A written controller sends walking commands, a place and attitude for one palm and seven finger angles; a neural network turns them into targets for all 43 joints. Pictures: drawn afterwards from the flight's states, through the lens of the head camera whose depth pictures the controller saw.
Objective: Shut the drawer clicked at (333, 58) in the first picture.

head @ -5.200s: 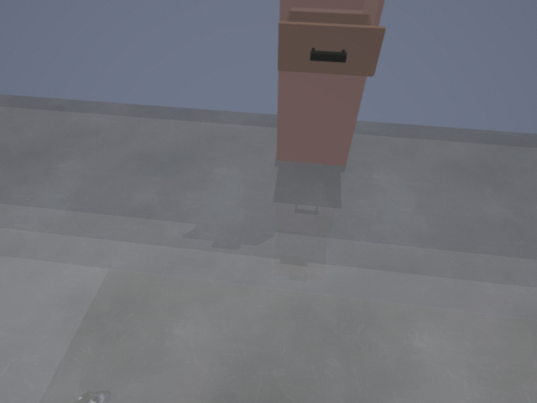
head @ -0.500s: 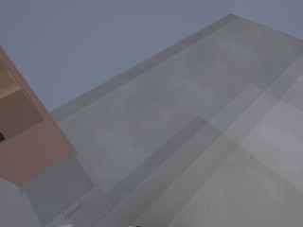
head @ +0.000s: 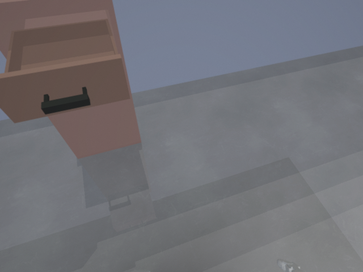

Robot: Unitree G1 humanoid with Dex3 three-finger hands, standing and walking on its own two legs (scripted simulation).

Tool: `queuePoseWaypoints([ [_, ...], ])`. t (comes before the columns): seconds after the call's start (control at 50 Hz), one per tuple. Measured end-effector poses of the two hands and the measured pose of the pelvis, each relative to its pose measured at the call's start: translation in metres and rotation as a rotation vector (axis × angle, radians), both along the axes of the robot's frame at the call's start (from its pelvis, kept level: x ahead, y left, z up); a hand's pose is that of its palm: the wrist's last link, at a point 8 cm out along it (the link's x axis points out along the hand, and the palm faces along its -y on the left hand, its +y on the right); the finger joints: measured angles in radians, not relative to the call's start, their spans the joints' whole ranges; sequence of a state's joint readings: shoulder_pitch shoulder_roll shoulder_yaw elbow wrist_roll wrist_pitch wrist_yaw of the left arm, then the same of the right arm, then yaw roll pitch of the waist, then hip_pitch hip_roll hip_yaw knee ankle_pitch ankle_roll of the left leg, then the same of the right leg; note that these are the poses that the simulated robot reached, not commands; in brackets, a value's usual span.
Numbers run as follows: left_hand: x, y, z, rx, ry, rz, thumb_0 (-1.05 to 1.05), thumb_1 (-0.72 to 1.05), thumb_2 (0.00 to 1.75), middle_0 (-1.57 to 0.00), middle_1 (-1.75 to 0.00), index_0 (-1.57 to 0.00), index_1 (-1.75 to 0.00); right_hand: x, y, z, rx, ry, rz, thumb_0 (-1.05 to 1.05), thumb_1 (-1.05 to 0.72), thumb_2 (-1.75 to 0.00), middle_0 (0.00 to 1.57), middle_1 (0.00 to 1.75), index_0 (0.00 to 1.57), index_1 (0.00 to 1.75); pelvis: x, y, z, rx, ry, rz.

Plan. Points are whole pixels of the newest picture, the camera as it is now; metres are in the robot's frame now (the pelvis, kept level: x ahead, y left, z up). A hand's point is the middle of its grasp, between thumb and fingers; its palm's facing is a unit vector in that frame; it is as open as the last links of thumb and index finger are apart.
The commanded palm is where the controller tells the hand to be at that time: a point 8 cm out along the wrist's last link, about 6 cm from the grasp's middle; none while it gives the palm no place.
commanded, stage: turn to face it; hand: left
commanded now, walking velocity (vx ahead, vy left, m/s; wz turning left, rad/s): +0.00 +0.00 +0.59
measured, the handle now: (66, 98) +0.52 +0.38 +0.01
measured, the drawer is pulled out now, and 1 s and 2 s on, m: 0.28 0.28 0.28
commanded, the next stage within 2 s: take the last steps up to it in 0.54 s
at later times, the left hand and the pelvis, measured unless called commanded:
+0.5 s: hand out of the picture +0.07 +0.19 -0.12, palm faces +0.23 -0.93 -0.29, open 7.3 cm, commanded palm none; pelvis +0.01 -0.03 +0.01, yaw +14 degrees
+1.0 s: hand out of the picture -0.07 +0.20 -0.16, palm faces +0.38 -0.91 -0.16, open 7.3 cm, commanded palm none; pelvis +0.02 +0.03 +0.03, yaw +20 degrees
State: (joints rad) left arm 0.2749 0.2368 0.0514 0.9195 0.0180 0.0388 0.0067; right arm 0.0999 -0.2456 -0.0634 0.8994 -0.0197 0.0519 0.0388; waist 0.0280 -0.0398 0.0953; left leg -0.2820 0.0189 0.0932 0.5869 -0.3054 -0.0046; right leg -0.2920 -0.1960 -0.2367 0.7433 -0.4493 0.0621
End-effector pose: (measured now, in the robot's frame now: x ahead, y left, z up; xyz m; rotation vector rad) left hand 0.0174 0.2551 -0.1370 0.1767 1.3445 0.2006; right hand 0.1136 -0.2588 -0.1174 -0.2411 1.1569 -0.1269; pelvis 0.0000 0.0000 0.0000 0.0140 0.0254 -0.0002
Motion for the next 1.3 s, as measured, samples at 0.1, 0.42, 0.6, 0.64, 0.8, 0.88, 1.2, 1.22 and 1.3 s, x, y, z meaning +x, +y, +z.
queuePoseWaypoints([
  [0.1,-0.002,0.025,0.006,0.025,0.006,0.059,0.01,0.91,0.90,-0.20,-0.30,-0.21,-0.30,0.011,0.019,0.014,-0.020,-0.023,0.052,0.01,-0.91,-0.90,0.20,0.30,0.20,0.30,0.000,0.008,0.009,-0.023,-0.009,0.052],
  [0.42,0.056,-0.008,0.039,0.088,-0.260,0.078,0.00,0.91,0.90,-0.20,-0.30,-0.20,-0.30,0.002,0.000,-0.019,0.052,0.074,0.102,0.01,-0.90,-0.90,0.21,0.30,0.20,0.30,0.008,-0.021,0.005,0.000,-0.027,0.207],
  [0.6,0.003,-0.033,0.041,0.060,-0.190,0.195,0.00,0.91,0.90,-0.20,-0.30,-0.21,-0.30,0.006,-0.003,-0.014,0.049,0.145,0.174,0.01,-0.91,-0.90,0.20,0.30,0.19,0.30,0.007,-0.027,0.017,0.014,-0.039,0.292],
  [0.64,-0.014,-0.035,0.037,0.047,-0.161,0.225,0.00,0.91,0.90,-0.20,-0.30,-0.21,-0.30,0.008,0.002,-0.011,0.041,0.156,0.194,0.01,-0.91,-0.90,0.20,0.30,0.19,0.30,0.006,-0.025,0.018,0.015,-0.038,0.306],
  [0.8,-0.099,-0.024,0.003,-0.031,-0.015,0.361,0.00,0.91,0.90,-0.20,-0.30,-0.21,-0.30,0.029,0.049,-0.001,-0.004,0.088,0.308,0.01,-0.91,-0.90,0.20,0.30,0.19,0.30,0.000,0.003,0.009,-0.025,-0.040,0.347],
  [0.88,-0.124,-0.018,-0.002,-0.073,0.087,0.376,0.01,0.91,0.90,-0.20,-0.30,-0.20,-0.30,0.023,0.071,0.009,-0.005,0.054,0.310,0.01,-0.91,-0.90,0.20,0.30,0.19,0.30,0.004,0.017,0.013,-0.026,-0.055,0.339],
  [1.2,0.004,0.010,0.008,-0.094,-0.019,0.296,0.01,0.91,0.90,-0.19,-0.30,-0.20,-0.30,-0.054,0.074,0.006,0.007,0.352,0.136,0.01,-0.91,-0.90,0.20,0.30,0.20,0.30,0.069,0.039,0.022,-0.013,-0.052,0.335],
  [1.22,0.021,0.012,0.008,-0.091,-0.035,0.280,0.01,0.91,0.90,-0.19,-0.30,-0.20,-0.30,-0.056,0.073,0.005,0.011,0.372,0.122,0.01,-0.91,-0.90,0.20,0.30,0.20,0.30,0.076,0.038,0.020,-0.011,-0.051,0.333],
  [1.3,0.097,0.014,0.010,-0.068,-0.113,0.216,0.01,0.91,0.90,-0.19,-0.30,-0.20,-0.30,-0.054,0.064,-0.003,0.025,0.449,0.074,0.01,-0.91,-0.90,0.20,0.30,0.20,0.30,0.109,0.031,0.013,-0.007,-0.045,0.323],
])
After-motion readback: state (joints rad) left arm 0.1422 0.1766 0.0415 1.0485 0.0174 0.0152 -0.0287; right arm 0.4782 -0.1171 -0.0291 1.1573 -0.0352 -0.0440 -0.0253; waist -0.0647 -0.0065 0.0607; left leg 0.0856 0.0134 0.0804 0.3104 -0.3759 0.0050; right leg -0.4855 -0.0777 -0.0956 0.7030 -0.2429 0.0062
